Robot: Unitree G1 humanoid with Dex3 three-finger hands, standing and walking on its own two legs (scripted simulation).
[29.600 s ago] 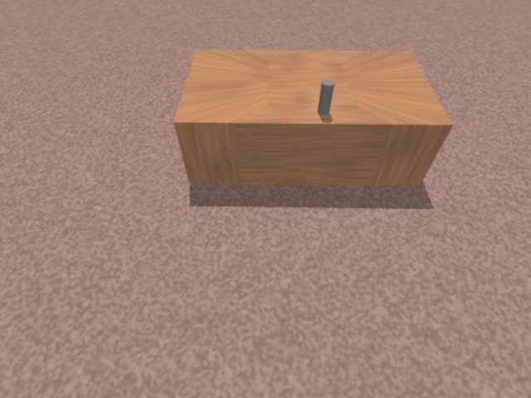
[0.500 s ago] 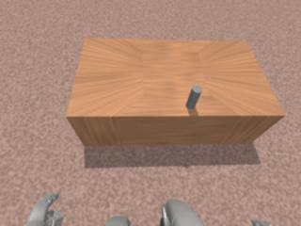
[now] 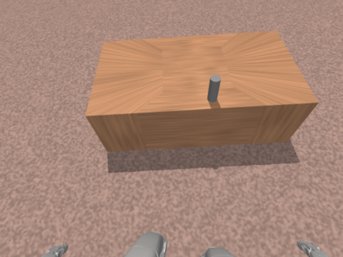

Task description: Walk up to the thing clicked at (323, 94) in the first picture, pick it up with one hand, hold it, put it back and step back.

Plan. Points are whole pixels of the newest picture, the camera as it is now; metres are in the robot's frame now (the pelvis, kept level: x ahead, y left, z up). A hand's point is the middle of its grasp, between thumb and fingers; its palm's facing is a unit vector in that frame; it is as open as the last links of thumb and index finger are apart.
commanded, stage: step back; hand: right
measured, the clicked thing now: (213, 89) +0.87 -0.17 -0.30
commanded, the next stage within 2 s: stand in 1.62 s
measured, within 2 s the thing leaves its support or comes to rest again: neither
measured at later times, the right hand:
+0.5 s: hand out of the picture -0.04 -0.31 -0.15, palm faces -0.04 +0.92 -0.40, open 7.4 cm
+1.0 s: hand out of the picture -0.18 -0.30 -0.15, palm faces -0.09 +0.93 -0.35, open 7.4 cm
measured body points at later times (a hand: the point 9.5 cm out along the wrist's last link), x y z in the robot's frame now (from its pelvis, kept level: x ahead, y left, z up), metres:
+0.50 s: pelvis -0.18 -0.04 -0.01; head -0.14 -0.05 +0.43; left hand -0.10 +0.28 -0.12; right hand -0.04 -0.35 -0.12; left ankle -0.07 +0.11 -0.71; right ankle -0.20 -0.15 -0.73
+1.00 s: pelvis -0.24 -0.05 +0.00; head -0.24 -0.05 +0.45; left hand -0.21 +0.29 -0.11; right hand -0.17 -0.35 -0.12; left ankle -0.25 +0.10 -0.72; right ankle -0.20 -0.15 -0.72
